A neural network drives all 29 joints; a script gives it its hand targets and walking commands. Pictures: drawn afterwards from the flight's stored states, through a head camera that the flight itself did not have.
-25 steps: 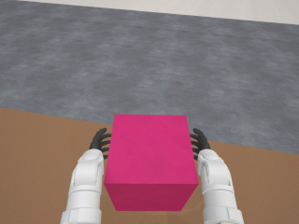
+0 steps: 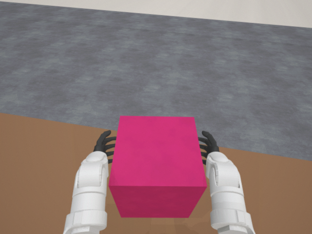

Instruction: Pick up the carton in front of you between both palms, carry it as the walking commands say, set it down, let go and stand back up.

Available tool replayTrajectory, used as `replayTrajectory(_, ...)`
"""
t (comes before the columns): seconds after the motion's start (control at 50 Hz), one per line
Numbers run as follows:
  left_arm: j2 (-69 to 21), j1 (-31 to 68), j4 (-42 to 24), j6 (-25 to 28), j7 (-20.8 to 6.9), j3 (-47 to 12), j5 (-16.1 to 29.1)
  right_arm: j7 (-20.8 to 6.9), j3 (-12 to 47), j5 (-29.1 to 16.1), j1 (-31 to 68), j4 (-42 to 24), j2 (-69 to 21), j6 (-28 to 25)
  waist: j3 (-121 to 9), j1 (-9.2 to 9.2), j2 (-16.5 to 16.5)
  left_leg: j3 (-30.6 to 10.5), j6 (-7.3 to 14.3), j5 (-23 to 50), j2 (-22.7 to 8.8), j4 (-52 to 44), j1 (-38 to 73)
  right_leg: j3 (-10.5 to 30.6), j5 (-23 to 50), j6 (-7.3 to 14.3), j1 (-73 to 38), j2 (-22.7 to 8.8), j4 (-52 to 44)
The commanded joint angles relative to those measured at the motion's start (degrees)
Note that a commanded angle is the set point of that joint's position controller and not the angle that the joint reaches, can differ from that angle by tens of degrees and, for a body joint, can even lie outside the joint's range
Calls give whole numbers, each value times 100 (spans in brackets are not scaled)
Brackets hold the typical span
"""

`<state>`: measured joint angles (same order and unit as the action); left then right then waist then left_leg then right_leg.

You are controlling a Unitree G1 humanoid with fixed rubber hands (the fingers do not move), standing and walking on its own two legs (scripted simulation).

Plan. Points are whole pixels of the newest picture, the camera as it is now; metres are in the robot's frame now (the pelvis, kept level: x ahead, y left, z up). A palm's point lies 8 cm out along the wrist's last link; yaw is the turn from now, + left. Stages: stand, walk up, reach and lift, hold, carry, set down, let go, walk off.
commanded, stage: hold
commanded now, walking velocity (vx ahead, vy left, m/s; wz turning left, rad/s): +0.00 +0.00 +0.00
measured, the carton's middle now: (156, 169) +0.30 +0.00 -0.02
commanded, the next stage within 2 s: carry in 0.90 s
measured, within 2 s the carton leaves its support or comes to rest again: neither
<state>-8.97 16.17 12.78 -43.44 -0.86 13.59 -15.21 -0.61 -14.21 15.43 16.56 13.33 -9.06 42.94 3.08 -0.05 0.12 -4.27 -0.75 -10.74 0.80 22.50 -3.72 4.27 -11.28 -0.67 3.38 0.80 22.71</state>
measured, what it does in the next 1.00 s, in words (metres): stands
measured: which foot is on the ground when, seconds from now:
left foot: down 0.00-1.00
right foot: down 0.00-1.00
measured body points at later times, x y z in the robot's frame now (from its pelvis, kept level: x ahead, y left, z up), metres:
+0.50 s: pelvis +0.01 +0.00 +0.00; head -0.02 +0.00 +0.45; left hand +0.30 +0.15 +0.04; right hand +0.31 -0.15 +0.04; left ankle +0.03 +0.13 -0.74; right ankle +0.02 -0.13 -0.74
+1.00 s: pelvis +0.01 +0.00 +0.00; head -0.03 +0.00 +0.45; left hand +0.31 +0.15 +0.04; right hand +0.31 -0.15 +0.04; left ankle +0.03 +0.13 -0.74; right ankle +0.02 -0.13 -0.74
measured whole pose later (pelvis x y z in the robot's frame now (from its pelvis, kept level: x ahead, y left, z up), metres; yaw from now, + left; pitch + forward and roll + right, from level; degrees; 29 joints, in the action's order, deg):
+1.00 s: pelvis +0.01 +0.00 +0.00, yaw +0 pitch -2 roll +0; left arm -8.2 12.9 8.5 -45.8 -0.2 10.6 -13.6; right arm 0.3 -10.9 13.7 13.0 9.0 -8.2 45.3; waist -3.6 -0.2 0.0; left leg -3.6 -0.7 -18.7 0.5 27.3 -11.0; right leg 4.1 -18.7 -0.4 10.7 0.9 27.3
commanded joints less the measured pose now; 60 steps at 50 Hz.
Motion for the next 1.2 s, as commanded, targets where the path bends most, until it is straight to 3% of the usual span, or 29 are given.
replayTrajectory(0.0,-5146,2984,-251,196,-1241,-3226,1366,-1285,3244,-1386,2929,-207,-5144,-155,-1376,10,-8,71,38,332,430,-399,316,-75,336,39,-89,425,-449)
replayTrajectory(0.36,-5064,2424,-693,164,-1189,-3389,1467,-1231,3397,-1502,2367,-625,-5078,-118,-1504,0,-14,28,16,1078,458,-416,497,-27,1059,4,-290,463,-466)
replayTrajectory(0.86,-5070,2623,-567,175,-1213,-3351,1456,-1238,3371,-1478,2551,-525,-5104,-121,-1416,2,-8,36,33,647,452,-403,341,-37,662,24,-186,447,-445)
replayTrajectory(0.88,-5112,2903,-560,135,-1219,-3434,1546,-1242,3442,-1527,2749,-517,-5143,-88,-1569,-14,-14,69,131,-44,-620,35,-342,-9,-76,147,508,-575,-56)
replayTrajectory(0.92,-5139,2915,-739,97,-1203,-3574,1667,-1217,3581,-1675,2798,-705,-5144,-51,-1522,-8,-20,-115,134,-2399,-526,-264,-821,183,-2332,178,979,-502,-356)
replayTrajectory(0.94,-5152,3019,-886,61,-1186,-3699,1742,-1192,3709,-1751,2851,-844,-5152,-15,-1424,14,-18,-128,155,-2985,-503,-259,-1007,190,-2861,190,1181,-457,-338)
replayTrajectory(1.02,-5066,2923,-1444,-254,-1065,-4190,2102,-1068,4201,-2075,2793,-1419,-5065,305,-2074,37,-207,-303,302,-1947,-706,-156,-792,-128,-1598,199,1166,-392,388)
replayTrajectory(1.08,-4843,2915,-1884,-743,-986,-4490,2403,-944,4444,-2291,2672,-1853,-4785,793,-1933,67,-767,-1038,625,-2849,-1181,-684,-732,-667,-1622,103,1704,-90,921)
replayTrajectory(1.1,-4763,2924,-1985,-932,-972,-4541,2515,-896,4499,-2370,2654,-1971,-4678,979,-1726,55,-894,-1134,725,-2885,-1293,-684,-903,-788,-1513,100,1660,-84,697)
replayTrajectory(1.14,-4701,2878,-2105,-1278,-939,-4602,2730,-837,4615,-2553,2649,-2195,-4536,1350,-1666,17,-532,-490,578,-2193,-1000,-182,-1357,-602,-1291,144,1028,-272,199)
replayTrajectory(1.16,-4690,2717,-2198,-1436,-913,-4640,2825,-819,4710,-2675,2612,-2351,-4537,1510,-1712,-46,48,78,396,-1743,-685,640,-1879,33,-1449,296,497,-688,-207)
replayTrajectory(1.18,-4623,2508,-2281,-1578,-876,-4650,2880,-819,4795,-2816,2607,-2501,-4632,1672,-1827,-114,1193,769,142,-1426,-312,1954,-2812,1236,-1198,655,-285,-1467,-559)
